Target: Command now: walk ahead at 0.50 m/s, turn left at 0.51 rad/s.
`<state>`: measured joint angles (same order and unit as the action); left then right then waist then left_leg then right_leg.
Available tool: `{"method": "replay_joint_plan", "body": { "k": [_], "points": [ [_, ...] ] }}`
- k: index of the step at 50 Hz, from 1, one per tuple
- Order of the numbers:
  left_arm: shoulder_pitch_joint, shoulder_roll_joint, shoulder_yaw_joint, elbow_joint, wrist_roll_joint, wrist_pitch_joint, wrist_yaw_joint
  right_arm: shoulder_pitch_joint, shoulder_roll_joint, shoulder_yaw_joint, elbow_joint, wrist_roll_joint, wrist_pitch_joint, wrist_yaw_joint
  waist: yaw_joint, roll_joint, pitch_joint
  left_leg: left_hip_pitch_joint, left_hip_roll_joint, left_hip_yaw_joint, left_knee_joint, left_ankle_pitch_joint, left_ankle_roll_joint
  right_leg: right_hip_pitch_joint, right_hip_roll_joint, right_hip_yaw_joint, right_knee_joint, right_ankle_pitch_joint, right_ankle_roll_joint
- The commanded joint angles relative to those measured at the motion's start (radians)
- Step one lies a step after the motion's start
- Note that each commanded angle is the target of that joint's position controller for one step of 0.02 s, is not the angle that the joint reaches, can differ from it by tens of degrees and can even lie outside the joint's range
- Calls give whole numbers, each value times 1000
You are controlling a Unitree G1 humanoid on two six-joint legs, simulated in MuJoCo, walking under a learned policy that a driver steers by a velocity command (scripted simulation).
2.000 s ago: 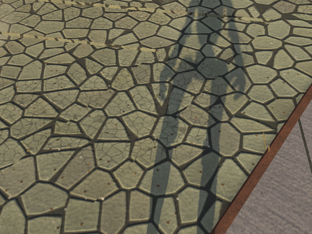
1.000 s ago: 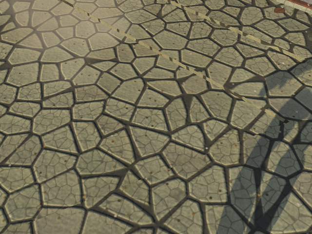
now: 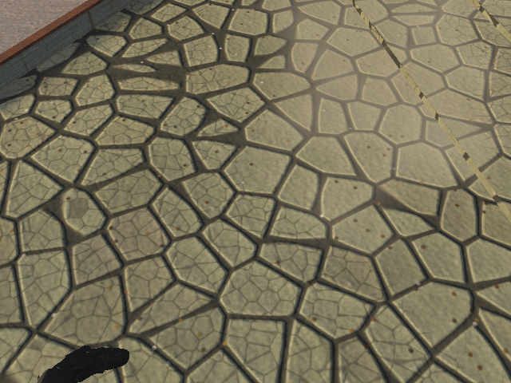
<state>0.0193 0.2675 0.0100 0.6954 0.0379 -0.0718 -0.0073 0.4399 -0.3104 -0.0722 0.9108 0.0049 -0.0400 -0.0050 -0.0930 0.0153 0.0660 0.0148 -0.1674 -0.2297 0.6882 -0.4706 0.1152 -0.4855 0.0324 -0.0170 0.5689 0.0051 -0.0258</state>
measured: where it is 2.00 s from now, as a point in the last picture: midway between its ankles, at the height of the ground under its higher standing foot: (200, 193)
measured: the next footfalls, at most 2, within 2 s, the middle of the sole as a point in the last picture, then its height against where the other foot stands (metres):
left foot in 0.46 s outside the picture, level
right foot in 0.98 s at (248, 297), level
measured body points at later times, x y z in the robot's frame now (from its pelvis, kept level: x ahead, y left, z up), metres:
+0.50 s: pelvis +0.28 +0.05 +0.00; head +0.30 +0.07 +0.45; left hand +0.20 +0.31 -0.15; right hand +0.51 -0.15 -0.09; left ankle +0.34 +0.15 -0.74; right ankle +0.13 -0.10 -0.70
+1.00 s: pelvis +0.53 +0.07 -0.02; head +0.56 +0.06 +0.43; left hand +0.71 +0.31 -0.11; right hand +0.47 -0.19 -0.16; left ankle +0.34 +0.15 -0.73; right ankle +0.64 +0.00 -0.74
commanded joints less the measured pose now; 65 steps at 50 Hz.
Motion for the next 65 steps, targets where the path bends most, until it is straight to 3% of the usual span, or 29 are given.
{"method": "replay_joint_plan", "body": {
  "k": [1,2,3,5,10,15,19,21,23,24,25,26,27,28,30,34,39,44,47,48,49,50,51,52,53,54,56,59,65],
  "points": [
    [321,191,75,12,-6,0,12,-15,-128,-8,-103,-11,-19,-3,160,-170,-322,-550,47,64,604,-6,-35,697,-403,656,-237,-290,-191],
    [266,145,63,13,-10,0,7,-62,-124,-11,-101,-19,-19,2,141,-92,-176,-543,81,81,565,65,-41,535,-376,561,-273,-233,-186],
    [237,113,56,23,-5,-1,4,-83,-101,-6,-98,-27,-14,8,123,-44,-101,-537,112,96,519,96,-41,448,-338,483,-301,-196,-175],
    [248,104,49,61,-10,-17,-1,-94,-65,1,-106,-43,3,24,92,-96,-22,-495,135,104,435,110,-48,311,-286,378,-357,-82,-152],
    [306,133,56,113,-21,-59,-20,-190,-29,21,-137,-55,5,42,88,-109,-44,-534,173,147,285,211,-59,318,-294,229,-397,192,-191],
    [340,117,50,157,-40,-55,-20,-384,-2,50,-189,-40,-21,62,119,-98,-16,-464,203,229,-63,540,-84,292,-194,74,-421,158,-130],
    [402,163,62,200,-37,-41,-13,-455,-33,50,-203,-42,-27,53,139,-94,7,-402,201,236,-194,514,-79,360,-249,105,-391,172,-108],
    [423,165,64,219,-37,-26,-8,-415,-47,45,-185,-55,-35,42,123,-76,-6,-337,192,242,-257,466,-61,410,-244,92,-292,249,-94],
    [439,127,52,222,-37,-19,-4,-186,-87,26,-97,-80,-54,27,41,-13,-124,-51,196,233,-296,482,-25,341,-158,33,13,271,-71],
    [425,77,37,173,-35,-24,-2,-8,-166,8,-70,-95,-59,15,-20,131,-257,199,440,7,-234,667,37,145,-88,-26,320,-100,-47],
    [547,15,26,188,-45,-12,11,26,-216,-7,-61,-69,-42,9,24,238,-342,385,611,-235,-215,905,160,-101,16,-12,623,-603,-28],
    [484,108,47,191,-28,0,22,30,-185,-15,-53,-17,-30,7,-15,128,-312,322,562,-219,-279,699,182,-199,-16,49,664,-555,-34],
    [391,117,51,171,-25,0,13,-61,-120,4,-60,-15,-34,8,18,88,-186,184,493,-134,-348,576,145,-207,-71,67,616,-456,-35],
    [355,109,52,163,-26,2,4,-117,-79,17,-60,-23,-36,10,49,87,-124,66,456,-96,-401,556,119,-167,-94,55,569,-404,-29],
    [357,82,49,178,-5,28,-12,-143,-51,25,-51,-22,-42,5,96,88,-78,-71,416,-37,-467,551,103,-80,-121,50,514,-366,-7],
    [271,53,45,159,4,43,-30,-101,-62,17,-6,-8,-60,3,115,52,-36,-103,391,31,-542,578,118,-123,-136,25,431,-248,18],
    [74,30,28,98,-9,39,-33,-27,-47,22,49,-11,-57,7,80,43,6,-81,343,128,-562,648,94,-136,-123,-21,205,-81,19],
    [-42,43,22,54,-14,33,-25,49,-65,21,102,-22,-50,-1,50,46,35,25,377,142,-531,726,78,-107,-88,-46,59,-67,-25],
    [19,61,31,66,-12,22,-15,28,-82,18,117,-27,-46,-9,93,50,4,76,383,170,-403,982,51,21,-40,-71,-4,-166,-70],
    [125,74,40,101,-9,14,-7,16,-89,17,121,-26,-44,-10,140,45,-51,67,363,192,-273,1092,37,155,-6,-87,-43,-176,-89],
    [298,101,55,160,0,4,3,4,-80,21,118,-23,-42,-9,210,15,-142,-20,318,230,-75,1041,16,381,-14,-70,-87,-139,-117],
    [480,191,79,195,21,-3,15,10,-41,33,84,-17,-45,-8,263,-92,-266,-232,254,273,237,680,-6,640,-247,190,-107,-199,-172],
    [491,273,98,204,14,7,9,132,40,42,86,3,-44,0,195,-294,-355,-551,60,266,555,-72,-35,821,-476,670,-247,-240,-307],
    [399,207,89,193,-28,18,2,43,-55,18,87,-30,-38,-2,175,-114,-236,-636,132,149,611,-29,-17,701,-423,647,-292,-352,-279],
    [291,142,72,175,-33,18,-1,-32,-50,14,63,-28,-41,5,138,-78,-98,-654,180,163,578,71,-14,551,-389,494,-319,-352,-253],
    [243,90,59,174,-27,11,-6,-67,-26,18,57,-25,-43,9,115,-43,-38,-618,215,171,519,135,-19,440,-341,394,-361,-269,-225],
    [229,52,47,197,-26,-2,-2,-50,9,24,68,-42,-21,18,67,-79,-16,-516,248,184,437,178,-43,320,-269,250,-403,-144,-181],
    [303,72,51,237,-30,-23,-1,-95,26,24,54,-42,-3,30,59,-73,-20,-533,258,214,380,232,-68,313,-251,175,-435,-28,-195],
    [399,70,47,281,-31,-24,0,-350,42,35,-29,-33,-2,38,110,-74,32,-631,268,267,83,427,-107,376,-208,80,-464,46,-175]
  ]
}}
